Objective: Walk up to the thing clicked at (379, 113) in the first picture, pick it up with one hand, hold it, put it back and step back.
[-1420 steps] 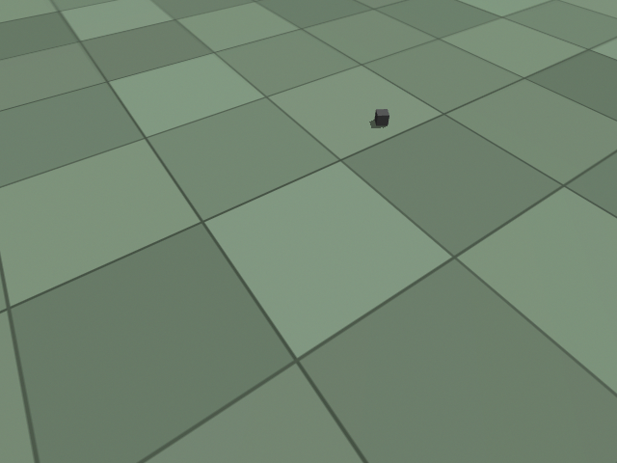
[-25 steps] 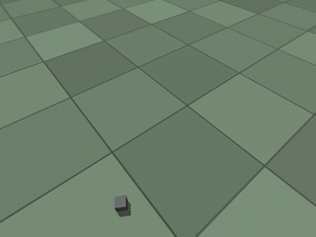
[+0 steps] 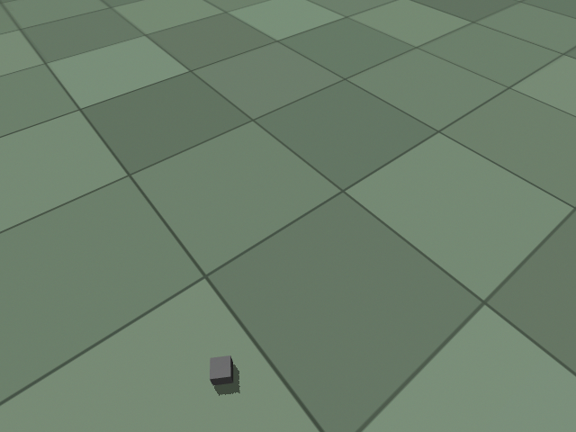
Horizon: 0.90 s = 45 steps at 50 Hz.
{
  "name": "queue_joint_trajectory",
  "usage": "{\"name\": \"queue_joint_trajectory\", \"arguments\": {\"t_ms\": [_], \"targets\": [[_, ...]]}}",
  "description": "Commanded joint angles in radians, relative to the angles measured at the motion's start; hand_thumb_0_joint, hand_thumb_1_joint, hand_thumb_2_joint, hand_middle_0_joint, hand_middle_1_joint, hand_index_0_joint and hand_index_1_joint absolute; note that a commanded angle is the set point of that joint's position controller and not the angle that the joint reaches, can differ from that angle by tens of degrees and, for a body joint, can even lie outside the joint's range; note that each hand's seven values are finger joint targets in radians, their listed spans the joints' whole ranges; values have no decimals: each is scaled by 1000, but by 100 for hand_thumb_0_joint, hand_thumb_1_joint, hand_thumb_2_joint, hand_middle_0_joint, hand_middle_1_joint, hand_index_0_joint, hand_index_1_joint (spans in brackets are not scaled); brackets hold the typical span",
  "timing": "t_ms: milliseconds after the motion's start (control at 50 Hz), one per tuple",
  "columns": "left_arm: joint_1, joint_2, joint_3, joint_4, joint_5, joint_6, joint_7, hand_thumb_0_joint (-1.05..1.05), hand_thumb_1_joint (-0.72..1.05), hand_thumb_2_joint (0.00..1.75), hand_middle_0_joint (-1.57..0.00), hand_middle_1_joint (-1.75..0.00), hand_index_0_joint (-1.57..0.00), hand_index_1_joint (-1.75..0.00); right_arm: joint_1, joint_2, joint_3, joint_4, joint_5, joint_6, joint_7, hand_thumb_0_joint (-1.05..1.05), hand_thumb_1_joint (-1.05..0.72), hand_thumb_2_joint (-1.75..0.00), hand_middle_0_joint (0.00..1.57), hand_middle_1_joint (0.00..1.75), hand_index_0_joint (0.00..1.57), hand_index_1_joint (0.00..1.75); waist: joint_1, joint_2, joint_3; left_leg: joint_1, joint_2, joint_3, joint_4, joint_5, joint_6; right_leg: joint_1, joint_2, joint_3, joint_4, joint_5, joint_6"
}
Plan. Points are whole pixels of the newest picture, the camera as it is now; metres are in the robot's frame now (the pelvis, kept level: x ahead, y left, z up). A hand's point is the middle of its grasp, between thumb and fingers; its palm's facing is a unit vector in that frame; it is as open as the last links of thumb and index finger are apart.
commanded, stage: stand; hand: left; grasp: from above
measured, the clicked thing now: (221, 370) +0.46 +0.24 -0.75
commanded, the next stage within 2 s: rise first in 0.48 s
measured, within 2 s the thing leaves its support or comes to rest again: neither
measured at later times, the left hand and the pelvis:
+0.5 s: hand out of the picture +0.07 +0.25 -0.16, palm faces -0.03 -0.94 -0.34, open 7.4 cm; pelvis +0.00 +0.00 +0.00, yaw +0 degrees
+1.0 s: hand out of the picture +0.14 +0.26 -0.19, palm faces -0.06 -0.92 -0.39, open 12.0 cm; pelvis -0.01 +0.00 -0.04, yaw +1 degrees
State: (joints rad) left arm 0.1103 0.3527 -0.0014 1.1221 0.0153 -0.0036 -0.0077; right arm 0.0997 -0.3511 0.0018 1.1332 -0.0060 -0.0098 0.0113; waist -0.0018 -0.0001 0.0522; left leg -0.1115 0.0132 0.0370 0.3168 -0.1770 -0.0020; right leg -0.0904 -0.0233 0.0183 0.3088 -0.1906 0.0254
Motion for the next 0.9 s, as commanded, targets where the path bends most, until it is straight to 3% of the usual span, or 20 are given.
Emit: {"name": "queue_joint_trajectory", "arguments": {"t_ms": [0, 540, 560, 580, 600, 620, 640, 660, 680, 700, 740, 800, 880], "targets": [[-30, 214, 41, -53, -5, -24, 17, 0, 90, 90, -20, -30, -20, -30, -41, -218, -44, -60, -3, -24, -17, 0, -90, -90, 20, 30, 20, 30, 0, 7, -87, 52, 130, -106, -45, 167, 24, -11, -109, 76, -34, 155, -41], [-13, 213, 40, -60, -3, -28, 21, 0, 90, 90, -20, -30, -20, -30, -38, -211, -43, -72, -1, -19, -18, 0, -90, -90, 20, 30, 20, 30, -1, -2, -75, 46, 124, -100, -28, 185, 27, -6, -111, 69, -47, 197, -36], [-22, 218, 43, -60, -5, -26, 21, 0, 82, 89, -13, -38, -15, -38, -39, -208, -43, -73, -1, -19, -18, 0, -92, -91, 20, 30, 20, 30, -4, -4, -68, 45, 124, -103, -34, 178, 22, -9, -109, 69, -42, 178, -40], [-373, 39, 46, -410, -55, -121, 31, 0, 76, 92, -21, -46, -23, -46, 7, -46, 3, -346, 63, -66, -36, 0, -100, -93, 20, 30, 20, 30, -122, 7, 11, -113, -3, 9, 39, 17, 14, -252, 31, -23, 42, 79, -29], [-498, 94, 63, -326, -54, -113, 40, 0, 68, 92, -21, -54, -19, -54, 50, -77, -5, -293, 66, -65, -47, 0, -95, -91, 20, 30, 20, 30, -86, 14, -41, -93, -11, 4, 53, 2, 13, -206, 27, -34, 52, 49, -32], [-300, 174, 115, -152, -28, -75, 42, 0, 60, 91, -17, -62, -17, -62, 96, -109, -28, -303, 67, -52, -57, 0, -94, -91, 20, 30, 20, 30, -64, -27, -32, -128, -4, 6, 77, -10, 14, -208, 34, -42, 62, 19, -34], [-258, 197, 131, -81, -5, -51, 29, 0, 52, 90, -17, -70, -18, -70, 110, -111, -39, -314, 59, -48, -57, 0, -93, -91, 20, 30, 20, 30, -54, -44, -72, -164, -13, 3, 121, -2, 17, -230, 33, -42, 93, 14, -38], [-318, 234, 155, -103, 16, -52, 14, 0, 44, 91, -12, -78, -14, -78, 118, -106, -49, -343, 53, -51, -57, 0, -92, -90, 20, 30, 20, 30, -43, -37, -106, -184, -14, 1, 156, 8, 19, -241, 31, -41, 131, 25, -39], [-278, 268, 197, -116, 49, -59, 5, 0, 36, 90, -14, -86, -16, -84, 130, -107, -74, -369, 34, -58, -57, 0, -91, -90, 20, 30, 20, 30, -16, 3, -217, -178, -18, 2, 197, 48, 15, -228, 22, -33, 178, 65, -43], [-136, 243, 213, -56, 72, -45, -4, 0, 28, 89, -11, -94, -15, -91, 161, -96, -83, -373, 23, -60, -52, 0, -93, -90, 20, 30, 20, 30, 5, 13, -261, -204, -28, 0, 232, 90, 10, -216, 19, -33, 210, 101, -44], [-72, 203, 198, -132, 96, -21, -14, 0, 12, 90, -9, -100, -13, -96, 158, -88, -89, -441, 22, -68, -44, 0, -90, -90, 20, 30, 20, 30, 33, 47, -298, -226, -35, 0, 254, 114, 4, -208, 24, -35, 245, 110, -48], [-68, 179, 189, -228, 117, 43, -4, 0, -10, 94, -7, -101, -10, -99, 141, -83, -95, -504, 32, -67, -43, 0, -87, -89, 20, 30, 20, 30, 18, 57, -287, -235, -26, -12, 254, 126, -1, -241, 36, -45, 248, 101, -48], [-101, 167, 184, -298, 140, 109, 9, 0, -41, 95, -9, -104, -10, -103, 122, -69, -87, -567, 30, -81, -36, 0, -88, -89, 20, 30, 20, 30, -5, 19, -240, -321, -14, -23, 321, 41, 3, -346, 44, -57, 306, 9, -44]]}}
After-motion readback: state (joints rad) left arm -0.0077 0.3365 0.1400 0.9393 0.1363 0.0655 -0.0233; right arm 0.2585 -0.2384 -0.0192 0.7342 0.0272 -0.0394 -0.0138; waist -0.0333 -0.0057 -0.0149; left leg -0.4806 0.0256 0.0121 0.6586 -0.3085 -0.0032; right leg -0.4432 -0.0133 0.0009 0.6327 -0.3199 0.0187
